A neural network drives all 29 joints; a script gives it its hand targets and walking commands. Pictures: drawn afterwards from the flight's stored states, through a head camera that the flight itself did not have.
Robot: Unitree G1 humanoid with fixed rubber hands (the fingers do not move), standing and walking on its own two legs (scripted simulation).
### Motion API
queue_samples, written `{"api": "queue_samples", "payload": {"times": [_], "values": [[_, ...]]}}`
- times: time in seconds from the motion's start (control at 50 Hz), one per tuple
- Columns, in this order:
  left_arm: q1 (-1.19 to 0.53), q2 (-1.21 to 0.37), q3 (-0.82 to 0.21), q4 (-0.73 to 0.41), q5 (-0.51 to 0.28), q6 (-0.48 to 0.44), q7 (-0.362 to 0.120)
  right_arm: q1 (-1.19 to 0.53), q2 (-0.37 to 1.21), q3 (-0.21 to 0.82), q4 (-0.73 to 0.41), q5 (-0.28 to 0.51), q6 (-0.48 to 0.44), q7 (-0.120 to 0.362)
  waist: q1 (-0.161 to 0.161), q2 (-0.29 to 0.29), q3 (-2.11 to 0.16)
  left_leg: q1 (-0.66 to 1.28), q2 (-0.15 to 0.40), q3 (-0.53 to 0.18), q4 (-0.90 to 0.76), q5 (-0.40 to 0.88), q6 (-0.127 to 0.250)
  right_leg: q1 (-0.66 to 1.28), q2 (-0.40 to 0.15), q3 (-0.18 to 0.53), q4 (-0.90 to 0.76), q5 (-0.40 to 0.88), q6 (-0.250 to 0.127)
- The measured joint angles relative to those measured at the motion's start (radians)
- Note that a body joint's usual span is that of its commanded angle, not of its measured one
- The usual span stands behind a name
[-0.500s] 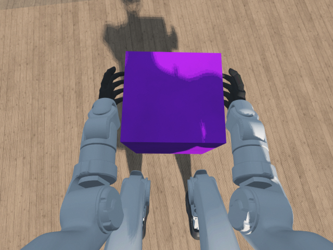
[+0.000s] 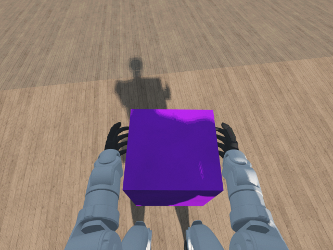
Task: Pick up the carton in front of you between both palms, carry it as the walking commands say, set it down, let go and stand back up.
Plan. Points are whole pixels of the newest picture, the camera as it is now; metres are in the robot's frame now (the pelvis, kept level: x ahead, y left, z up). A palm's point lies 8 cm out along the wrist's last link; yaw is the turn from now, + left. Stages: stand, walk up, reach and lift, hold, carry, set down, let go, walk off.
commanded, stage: reach and lift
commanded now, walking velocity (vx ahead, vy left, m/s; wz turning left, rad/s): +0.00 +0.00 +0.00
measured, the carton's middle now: (170, 162) +0.35 +0.00 -0.09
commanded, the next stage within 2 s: hold in 1.44 s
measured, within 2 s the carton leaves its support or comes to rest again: neither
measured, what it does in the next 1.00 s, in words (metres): rises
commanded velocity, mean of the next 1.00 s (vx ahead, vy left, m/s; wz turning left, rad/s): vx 0.00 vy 0.00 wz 0.00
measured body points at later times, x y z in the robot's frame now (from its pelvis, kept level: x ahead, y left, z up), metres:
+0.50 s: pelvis +0.02 +0.00 +0.08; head -0.01 +0.00 +0.53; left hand +0.33 +0.15 +0.10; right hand +0.33 -0.15 +0.10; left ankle +0.04 +0.12 -0.66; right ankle +0.04 -0.12 -0.66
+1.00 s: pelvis +0.02 +0.00 +0.08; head +0.00 +0.00 +0.53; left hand +0.33 +0.15 +0.10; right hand +0.33 -0.15 +0.10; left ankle +0.04 +0.12 -0.66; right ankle +0.04 -0.12 -0.66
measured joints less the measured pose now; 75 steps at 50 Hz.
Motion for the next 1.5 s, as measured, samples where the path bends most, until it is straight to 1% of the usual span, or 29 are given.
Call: {"api": "queue_samples", "payload": {"times": [0.1,0.2,0.38,0.48,0.58,0.82,1.22,1.5], "values": [[0.065,-0.011,-0.017,-0.029,0.006,0.019,-0.005,0.065,0.011,0.019,-0.028,-0.005,0.019,0.003,0.001,-0.001,0.027,0.177,0.004,-0.002,-0.132,0.036,0.002,0.177,-0.003,0.002,-0.131,0.035,-0.002],[0.124,-0.019,-0.037,-0.07,0.009,0.057,-0.01,0.123,0.021,0.039,-0.068,-0.008,0.057,0.006,0.002,-0.001,0.053,0.357,0.007,-0.004,-0.264,0.075,0.004,0.356,-0.007,0.005,-0.262,0.074,-0.003],[0.202,-0.034,-0.071,-0.175,0.026,0.169,-0.022,0.196,0.033,0.076,-0.168,-0.023,0.17,0.018,0.004,-0.001,0.107,0.666,0.015,-0.007,-0.481,0.147,0.006,0.666,-0.012,0.007,-0.482,0.148,-0.005],[0.184,-0.037,-0.059,-0.178,0.064,0.23,-0.037,0.173,0.038,0.065,-0.164,-0.063,0.228,0.035,0.004,-0.003,0.139,0.773,0.018,-0.007,-0.547,0.174,0.006,0.773,-0.013,0.009,-0.549,0.176,-0.006],[0.148,-0.048,-0.021,-0.155,0.101,0.252,-0.053,0.135,0.048,0.028,-0.14,-0.101,0.249,0.051,0.004,-0.002,0.179,0.803,0.018,-0.007,-0.552,0.182,0.007,0.804,-0.013,0.01,-0.555,0.184,-0.007],[0.123,-0.052,-0.014,-0.188,0.102,0.253,-0.06,0.113,0.049,0.024,-0.174,-0.101,0.25,0.058,0.004,-0.002,0.228,0.82,0.018,-0.007,-0.571,0.196,0.007,0.821,-0.014,0.011,-0.574,0.199,-0.005],[0.207,-0.032,-0.108,-0.281,0.08,0.309,-0.053,0.198,0.032,0.112,-0.267,-0.079,0.305,0.052,0.005,-0.002,0.22,0.911,0.021,-0.01,-0.663,0.211,0.007,0.912,-0.017,0.011,-0.666,0.213,-0.007],[0.225,-0.028,-0.129,-0.333,0.064,0.349,-0.051,0.215,0.028,0.136,-0.321,-0.065,0.346,0.048,0.003,-0.002,0.225,0.934,0.021,-0.01,-0.675,0.218,0.008,0.936,-0.017,0.011,-0.678,0.219,-0.006]]}}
